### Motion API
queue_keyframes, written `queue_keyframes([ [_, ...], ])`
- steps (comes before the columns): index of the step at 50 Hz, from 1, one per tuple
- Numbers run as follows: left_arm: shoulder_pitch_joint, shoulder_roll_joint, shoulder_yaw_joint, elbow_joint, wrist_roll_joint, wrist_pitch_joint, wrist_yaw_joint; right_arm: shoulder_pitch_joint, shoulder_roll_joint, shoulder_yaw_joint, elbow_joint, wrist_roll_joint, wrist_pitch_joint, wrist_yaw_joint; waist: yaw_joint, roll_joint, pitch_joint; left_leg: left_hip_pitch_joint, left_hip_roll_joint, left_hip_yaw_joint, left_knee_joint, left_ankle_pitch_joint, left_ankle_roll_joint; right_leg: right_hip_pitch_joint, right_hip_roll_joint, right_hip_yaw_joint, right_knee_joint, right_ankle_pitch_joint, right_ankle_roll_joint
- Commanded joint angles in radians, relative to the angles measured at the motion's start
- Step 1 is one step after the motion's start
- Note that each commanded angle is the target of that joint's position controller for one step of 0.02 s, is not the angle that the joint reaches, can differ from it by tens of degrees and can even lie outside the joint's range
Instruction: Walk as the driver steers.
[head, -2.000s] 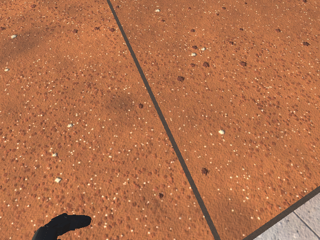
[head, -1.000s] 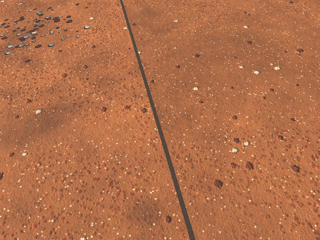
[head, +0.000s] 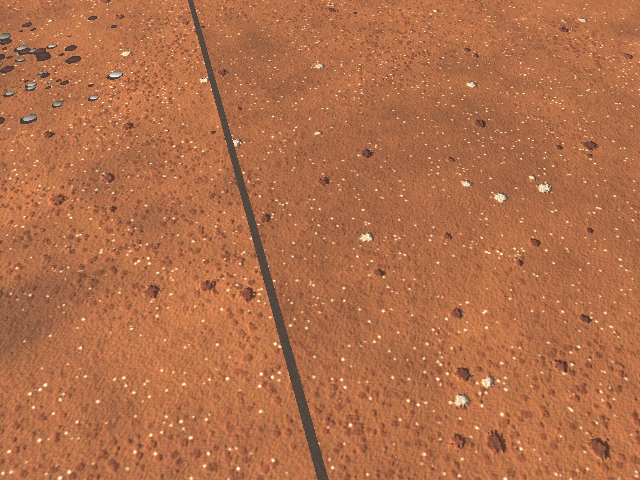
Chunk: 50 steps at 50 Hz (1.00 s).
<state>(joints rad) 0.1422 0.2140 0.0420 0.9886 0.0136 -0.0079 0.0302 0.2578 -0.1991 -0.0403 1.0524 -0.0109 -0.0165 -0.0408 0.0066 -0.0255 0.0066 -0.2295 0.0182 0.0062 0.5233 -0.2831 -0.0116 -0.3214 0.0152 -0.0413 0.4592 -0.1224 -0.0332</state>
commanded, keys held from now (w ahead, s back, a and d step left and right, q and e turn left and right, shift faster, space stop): shift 0.58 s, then w+shift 0.42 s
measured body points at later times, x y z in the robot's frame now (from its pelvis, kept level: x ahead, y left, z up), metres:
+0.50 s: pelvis +0.04 +0.01 +0.00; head +0.05 +0.01 +0.45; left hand +0.13 +0.26 -0.15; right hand +0.07 -0.23 -0.15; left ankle +0.00 +0.13 -0.74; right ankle +0.07 -0.10 -0.74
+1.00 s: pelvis +0.17 -0.06 +0.00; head +0.18 -0.07 +0.45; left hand +0.22 +0.20 -0.14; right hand +0.20 -0.32 -0.15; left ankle +0.07 +0.09 -0.65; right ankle +0.16 -0.15 -0.74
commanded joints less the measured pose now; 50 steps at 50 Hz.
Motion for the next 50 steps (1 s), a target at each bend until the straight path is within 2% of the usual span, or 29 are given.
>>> queue_keyframes([
  [1, -0.017, 0.084, 0.016, -0.021, -0.006, -0.009, 0.0, 0.008, -0.106, -0.016, -0.027, 0.006, -0.02, -0.004, -0.005, 0.042, 0.029, -0.114, 0.051, -0.06, -0.164, -0.085, 0.042, 0.095, -0.053, 0.072, -0.063, -0.105, -0.029],
  [7, -0.006, 0.087, 0.014, 0.013, -0.013, -0.011, -0.002, 0.036, -0.101, -0.013, -0.008, 0.009, -0.018, 0.001, -0.015, 0.018, -0.036, -0.04, 0.04, -0.037, -0.116, 0.12, 0.044, 0.15, -0.057, 0.067, -0.014, 0.107, -0.033],
  [17, -0.009, 0.096, 0.015, 0.051, -0.018, 0.006, 0.007, 0.035, -0.083, -0.009, 0.012, 0.009, -0.002, 0.003, -0.01, 0.033, -0.022, -0.013, 0.028, -0.019, -0.109, 0.199, 0.04, 0.17, -0.059, 0.068, 0.011, 0.175, -0.036],
  [29, -0.033, 0.09, 0.018, 0.078, -0.018, 0.014, 0.009, 0.041, -0.077, -0.006, 0.031, 0.007, 0.001, -0.004, -0.007, 0.032, 0.004, -0.016, 0.022, -0.01, -0.13, 0.132, 0.034, 0.172, -0.057, 0.069, -0.006, 0.119, -0.029],
  [30, 0.002, 0.085, 0.02, 0.099, -0.022, 0.016, 0.009, 0.082, -0.078, -0.009, 0.05, 0.013, 0.004, -0.005, -0.011, 0.039, -0.036, -0.002, 0.008, 0.002, -0.134, -0.09, 0.052, 0.179, -0.027, 0.038, 0.01, -0.14, -0.035],
  [31, 0.019, 0.105, 0.03, 0.103, -0.035, 0.016, 0.007, 0.088, -0.104, -0.019, 0.045, 0.024, 0.005, -0.006, -0.009, 0.058, 0.003, -0.038, 0.017, -0.025, -0.139, -0.354, 0.086, 0.12, -0.008, 0.027, 0.029, -0.455, -0.044],
  [32, -0.011, 0.122, 0.035, 0.085, -0.039, 0.006, 0.004, 0.103, -0.126, -0.026, 0.032, 0.032, -0.001, -0.007, -0.025, 0.059, 0.074, -0.064, 0.057, -0.09, -0.171, -0.552, 0.124, 0.005, -0.022, 0.056, 0.036, -0.622, -0.052],
  [33, -0.088, 0.112, 0.032, 0.04, -0.048, -0.016, -0.001, 0.149, -0.15, -0.032, 0.03, 0.04, -0.019, -0.007, -0.062, 0.086, 0.14, -0.026, 0.134, -0.202, -0.247, -0.629, 0.173, -0.128, -0.033, 0.061, 0.065, -0.604, -0.045],
  [34, -0.185, 0.072, 0.021, -0.008, -0.056, -0.045, -0.01, 0.177, -0.183, -0.044, 0.034, 0.048, -0.041, -0.006, -0.088, 0.162, 0.187, 0.061, 0.247, -0.349, -0.357, -0.612, 0.222, -0.254, -0.026, 0.004, 0.167, -0.395, -0.02],
  [35, -0.209, 0.056, 0.018, -0.024, -0.058, -0.066, -0.021, 0.16, -0.208, -0.058, 0.035, 0.043, -0.059, -0.005, -0.083, 0.231, 0.205, 0.11, 0.356, -0.479, -0.415, -0.54, 0.267, -0.325, -0.047, -0.004, 0.288, -0.237, -0.026],
  [36, -0.219, 0.083, 0.027, -0.033, -0.053, -0.079, -0.03, 0.171, -0.18, -0.055, 0.026, 0.029, -0.074, -0.001, -0.088, 0.193, 0.187, 0.16, 0.391, -0.514, -0.426, -0.475, 0.279, -0.409, -0.086, 0.04, 0.406, -0.268, -0.036],
  [37, -0.2, 0.084, 0.03, -0.037, -0.057, -0.087, -0.036, 0.153, -0.154, -0.048, 0.009, 0.024, -0.086, 0.005, -0.069, 0.159, 0.17, 0.21, 0.382, -0.492, -0.411, -0.425, 0.268, -0.474, -0.109, 0.059, 0.481, -0.28, -0.045],
  [39, -0.167, 0.071, 0.024, -0.04, -0.062, -0.102, -0.045, 0.108, -0.149, -0.047, -0.023, 0.041, -0.091, 0.017, -0.043, 0.144, 0.144, 0.204, 0.327, -0.361, -0.4, -0.32, 0.215, -0.418, -0.135, 0.053, 0.356, -0.263, -0.048],
  [40, -0.167, 0.07, 0.024, -0.039, -0.057, -0.107, -0.048, 0.1, -0.154, -0.049, -0.032, 0.043, -0.089, 0.02, -0.041, 0.149, 0.127, 0.158, 0.28, -0.283, -0.396, -0.273, 0.191, -0.314, -0.115, 0.015, 0.276, -0.246, -0.039],
  [41, -0.148, 0.062, 0.023, -0.063, 0.045, -0.073, -0.083, 0.1, -0.17, -0.053, -0.026, -0.047, -0.074, 0.033, -0.031, 0.174, 0.104, 0.073, 0.2, -0.203, -0.412, -0.291, 0.192, -0.146, -0.048, -0.063, 0.198, -0.247, -0.022],
  [42, -0.076, 0.057, 0.029, -0.053, 0.045, -0.055, -0.092, 0.074, -0.175, -0.06, -0.029, -0.051, -0.067, 0.038, 0.002, 0.192, 0.111, -0.025, 0.178, -0.15, -0.381, -0.276, 0.193, 0.013, -0.014, -0.118, 0.156, -0.202, -0.012],
  [43, 0.032, 0.061, 0.035, -0.029, 0.032, -0.045, -0.089, 0.052, -0.186, -0.063, -0.034, -0.035, -0.065, 0.042, 0.05, 0.159, 0.092, -0.113, 0.162, -0.108, -0.318, -0.241, 0.195, 0.184, 0.021, -0.168, 0.11, -0.144, -0.008],
  [44, 0.177, 0.09, 0.05, 0.011, 0.026, -0.043, -0.078, 0.041, -0.194, -0.063, -0.037, -0.026, -0.071, 0.045, 0.115, 0.098, 0.048, -0.193, 0.135, -0.065, -0.167, -0.065, 0.19, 0.374, 0.055, -0.185, 0.092, -0.163, -0.01],
  [45, 0.402, 0.148, 0.075, 0.071, 0.03, -0.056, -0.06, 0.006, -0.186, -0.059, -0.045, -0.028, -0.079, 0.047, 0.234, -0.036, -0.045, -0.307, 0.066, 0.022, 0.188, 0.12, 0.169, 0.602, -0.015, -0.069, 0.048, -0.259, -0.029],
  [46, 0.562, 0.284, 0.094, 0.098, 0.05, -0.072, -0.044, -0.058, -0.059, -0.03, -0.125, -0.022, -0.09, 0.051, 0.267, -0.388, -0.122, -0.563, -0.053, 0.052, 0.63, -0.227, 0.118, 0.685, -0.334, 0.502, -0.213, -0.772, -0.108],
  [47, 0.407, 0.207, 0.061, 0.068, 0.047, -0.068, -0.038, -0.126, -0.06, -0.032, -0.177, -0.022, -0.095, 0.06, 0.176, -0.244, -0.036, -0.681, -0.073, -0.14, 0.791, -0.176, 0.14, 0.513, -0.392, 0.826, -0.372, -0.885, -0.154],
  [48, 0.253, 0.203, 0.057, 0.024, 0.039, -0.068, -0.038, -0.145, -0.071, -0.032, -0.198, -0.01, -0.093, 0.071, 0.086, -0.113, 0.06, -0.755, 0.029, -0.122, 0.837, -0.043, 0.152, 0.432, -0.419, 0.715, -0.327, -0.82, -0.161],
  [49, 0.198, 0.159, 0.048, 0.003, 0.027, -0.076, -0.043, -0.114, -0.096, -0.035, -0.181, -0.016, -0.093, 0.083, 0.052, 0.001, 0.051, -0.68, 0.086, -0.09, 0.79, 0.059, 0.141, 0.353, -0.369, 0.573, -0.31, -0.664, -0.151],
  [50, 0.174, 0.148, 0.041, -0.004, 0.018, -0.084, -0.045, -0.063, -0.086, -0.035, -0.165, -0.031, -0.086, 0.09, 0.01, -0.007, 0.029, -0.601, 0.109, -0.077, 0.732, 0.08, 0.124, 0.297, -0.319, 0.47, -0.328, -0.578, -0.136],
])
